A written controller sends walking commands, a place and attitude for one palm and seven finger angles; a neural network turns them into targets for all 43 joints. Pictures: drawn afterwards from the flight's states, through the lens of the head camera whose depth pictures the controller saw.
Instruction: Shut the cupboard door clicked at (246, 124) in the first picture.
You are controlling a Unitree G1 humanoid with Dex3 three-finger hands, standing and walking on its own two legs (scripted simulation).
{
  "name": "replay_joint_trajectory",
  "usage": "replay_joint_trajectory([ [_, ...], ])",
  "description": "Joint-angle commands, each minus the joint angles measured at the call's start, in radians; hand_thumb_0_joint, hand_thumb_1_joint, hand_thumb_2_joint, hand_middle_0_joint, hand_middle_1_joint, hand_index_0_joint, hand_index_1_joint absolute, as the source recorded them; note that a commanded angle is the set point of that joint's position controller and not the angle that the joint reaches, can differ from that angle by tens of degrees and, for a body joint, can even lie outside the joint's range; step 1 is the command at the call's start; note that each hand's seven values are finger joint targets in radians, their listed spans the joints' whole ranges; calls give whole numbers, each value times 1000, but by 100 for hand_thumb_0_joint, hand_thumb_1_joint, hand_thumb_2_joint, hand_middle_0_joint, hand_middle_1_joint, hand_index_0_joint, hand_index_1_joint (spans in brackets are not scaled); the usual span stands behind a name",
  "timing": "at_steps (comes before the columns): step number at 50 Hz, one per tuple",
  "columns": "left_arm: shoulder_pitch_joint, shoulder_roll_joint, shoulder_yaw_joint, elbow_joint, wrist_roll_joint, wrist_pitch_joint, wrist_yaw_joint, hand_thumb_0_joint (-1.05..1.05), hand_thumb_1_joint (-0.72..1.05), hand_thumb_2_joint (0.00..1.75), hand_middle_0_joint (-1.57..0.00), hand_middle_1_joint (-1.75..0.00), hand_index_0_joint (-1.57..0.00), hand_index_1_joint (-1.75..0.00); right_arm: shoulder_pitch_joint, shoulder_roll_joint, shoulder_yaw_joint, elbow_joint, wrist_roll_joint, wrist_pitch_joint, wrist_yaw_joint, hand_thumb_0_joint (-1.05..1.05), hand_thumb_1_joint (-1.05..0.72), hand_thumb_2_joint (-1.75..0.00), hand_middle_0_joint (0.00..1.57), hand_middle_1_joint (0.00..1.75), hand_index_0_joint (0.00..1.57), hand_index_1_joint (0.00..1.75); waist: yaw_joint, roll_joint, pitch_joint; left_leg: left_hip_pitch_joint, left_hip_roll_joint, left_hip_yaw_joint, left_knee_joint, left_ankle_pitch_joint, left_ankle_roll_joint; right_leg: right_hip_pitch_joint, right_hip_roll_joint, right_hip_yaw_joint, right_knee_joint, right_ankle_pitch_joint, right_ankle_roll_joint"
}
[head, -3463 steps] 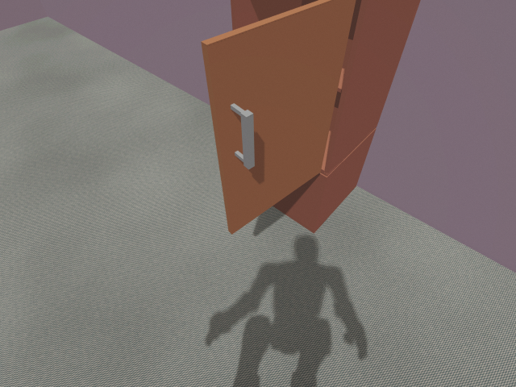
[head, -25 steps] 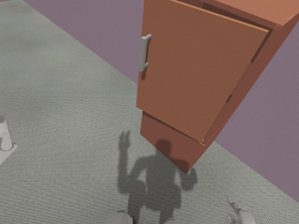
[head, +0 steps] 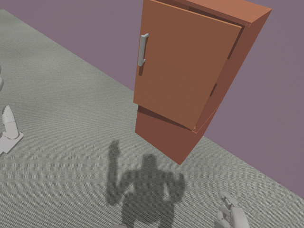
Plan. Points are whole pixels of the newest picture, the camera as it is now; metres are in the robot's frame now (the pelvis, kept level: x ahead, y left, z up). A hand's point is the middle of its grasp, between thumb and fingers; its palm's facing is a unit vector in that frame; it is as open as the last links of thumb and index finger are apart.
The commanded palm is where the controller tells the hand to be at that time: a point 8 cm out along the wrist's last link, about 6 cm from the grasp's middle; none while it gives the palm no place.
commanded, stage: stop stepping back and stand still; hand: left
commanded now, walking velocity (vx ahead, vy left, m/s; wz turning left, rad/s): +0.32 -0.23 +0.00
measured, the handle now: (143, 49) +0.87 +0.12 +0.07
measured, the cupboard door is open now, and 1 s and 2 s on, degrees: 11 11 11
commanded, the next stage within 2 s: let the arm hang, fingers relaxed in 1.58 s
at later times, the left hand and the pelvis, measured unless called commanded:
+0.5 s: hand out of the picture +0.05 +0.33 +0.20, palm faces +0.52 -0.79 -0.32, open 7.5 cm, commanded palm -0.02 +0.36 +0.21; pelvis -0.16 +0.06 +0.01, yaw +1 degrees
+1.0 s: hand out of the picture +0.06 +0.32 +0.19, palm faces +0.49 -0.78 -0.39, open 7.5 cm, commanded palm +0.00 +0.36 +0.21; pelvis -0.13 +0.06 +0.01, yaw +2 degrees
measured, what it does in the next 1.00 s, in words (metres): walks backwards: right foot, then left foot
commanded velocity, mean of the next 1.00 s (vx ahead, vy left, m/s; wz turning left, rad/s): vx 0.19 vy -0.05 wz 0.00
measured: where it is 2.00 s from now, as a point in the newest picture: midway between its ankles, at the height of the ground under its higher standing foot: outside the picture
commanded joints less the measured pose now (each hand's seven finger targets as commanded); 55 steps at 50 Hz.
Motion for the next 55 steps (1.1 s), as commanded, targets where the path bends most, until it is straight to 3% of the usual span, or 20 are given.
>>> replay_joint_trajectory([
  [1,-75,206,127,-191,5,-25,16,0,90,90,-20,-30,-20,-30,-91,-171,-58,-177,-12,-51,-2,0,-90,-90,20,30,20,30,-13,283,-36,5,248,-407,-712,-691,-203,-57,101,-68,156,32,-28],
  [3,83,190,133,-261,-7,-17,2,0,90,90,-20,-30,-20,-30,-114,-157,-66,-207,-22,-26,11,0,-90,-90,20,30,20,30,16,383,-94,-71,176,-195,-736,-604,-298,110,143,-164,86,75,-39],
  [7,353,220,176,-279,8,-13,16,0,90,90,-20,-30,-20,-30,-84,-135,-72,-227,-11,10,25,0,-90,-90,20,30,20,30,29,289,-137,-277,103,35,-418,-553,-138,421,104,-173,-254,-9,-90],
  [9,288,253,201,-319,26,-7,15,0,90,90,-20,-30,-20,-30,-57,-123,-85,-200,15,36,21,0,-90,-90,20,30,20,30,18,-219,-59,-194,-29,95,425,-324,-127,-28,-257,209,-658,-44,-178],
  [10,147,275,213,-342,29,-34,12,0,90,90,-20,-30,-20,-30,-57,-162,-91,-180,3,30,3,0,-90,-90,20,30,20,30,-35,-195,36,-256,-8,-18,651,-267,-117,-241,-351,374,-779,-176,-204],
  [12,-50,412,338,-228,9,-72,13,0,90,90,-20,-30,-20,-30,-41,-176,-75,-132,-37,29,1,0,-90,-90,20,30,20,30,-106,-89,27,-74,118,-100,764,-154,-130,-540,-433,340,-834,-264,-251],
  [13,-58,285,239,-82,29,-54,24,0,90,90,-20,-30,-20,-30,-24,-119,-76,-162,-25,37,-13,0,-90,-90,20,30,20,30,-109,-103,-67,-61,93,-12,635,-127,-125,-394,-324,220,-822,-452,-177],
  [15,-24,219,165,9,29,-32,32,0,90,90,-20,-30,-20,-30,-32,-178,-100,-149,-7,21,-39,0,-90,-90,20,30,20,30,-65,53,-3,-24,90,17,470,-179,-93,-404,-298,292,-788,-479,-181],
  [21,-103,126,0,-116,47,-43,60,0,90,90,-20,-30,-20,-30,15,-159,-59,-136,-29,-29,-58,0,-90,-90,20,30,20,30,-78,51,-74,286,11,130,-285,-277,-42,-126,-136,18,-445,-54,-89],
  [23,-92,140,23,-178,48,-58,58,0,90,90,-20,-30,-20,-30,-12,-198,-71,-174,-20,-44,-51,0,-90,-90,20,30,20,30,-61,365,22,375,340,-365,-484,-466,75,-421,-2,-118,13,73,-4],
  [24,-85,179,58,-193,58,-68,47,0,90,90,-20,-30,-20,-30,-44,-188,-69,-185,-15,-39,-42,0,-90,-90,20,30,20,30,-60,273,71,264,429,-453,-546,-449,132,-446,-41,-50,151,138,-1],
  [25,-20,238,151,-171,68,-64,44,0,90,90,-20,-30,-20,-30,-69,-198,-100,-187,-6,-29,-33,0,-90,-90,20,30,20,30,-27,147,6,248,392,-283,-494,-233,102,-363,-25,-51,220,194,6],
  [30,50,199,155,-203,49,-81,33,0,90,90,-20,-30,-20,-30,-75,-159,-76,-177,-14,-3,-5,0,-90,-90,20,30,20,30,-32,331,126,-61,338,-176,-540,-556,61,-153,-59,-87,-39,217,-16],
  [34,92,167,135,-102,39,-48,48,0,90,90,-20,-30,-20,-30,-37,-155,-72,-173,-15,21,-19,0,-90,-90,20,30,20,30,-22,238,6,-85,235,-36,-292,-521,-6,166,41,-189,-356,135,-35],
  [35,101,163,132,-79,40,-38,54,0,90,90,-20,-30,-20,-30,-36,-152,-74,-171,-9,27,-19,0,-90,-90,20,30,20,30,-15,148,-30,-126,185,9,-102,-478,-27,232,-11,-87,-439,61,-74],
  [37,108,166,118,-29,44,-20,66,0,90,90,-20,-30,-20,-30,-38,-149,-85,-182,8,28,-21,0,-90,-90,20,30,20,30,-15,-184,-34,-311,23,34,423,-390,-71,257,-364,555,-661,92,-270],
  [41,62,145,91,-118,43,-62,68,0,90,90,-20,-30,-20,-30,-46,-154,-73,-152,-6,29,-12,0,-90,-90,20,30,20,30,-30,-25,-2,-186,112,-66,421,-256,-96,96,-358,332,-577,454,-270],
  [47,-56,189,99,-241,40,-95,79,0,90,90,-20,-30,-20,-30,-80,-144,-69,-141,-20,5,-46,0,-90,-90,20,30,20,30,-40,5,-1,285,32,87,-124,-36,-83,-107,-220,26,-537,211,-137],
  [50,31,183,134,-266,36,-112,75,0,90,90,-20,-30,-20,-30,-62,-186,-88,-171,-12,-8,-43,0,-90,-90,20,30,20,30,-23,380,-27,382,240,-250,-356,-29,4,-175,-52,-60,-238,161,-30],
  [55,147,176,172,-132,27,-100,48,0,90,90,-20,-30,-20,-30,-42,-151,-66,-167,2,-9,-21,0,-90,-90,20,30,20,30,-21,261,-24,196,229,-126,-316,145,-10,42,-37,-83,-409,272,-4],
])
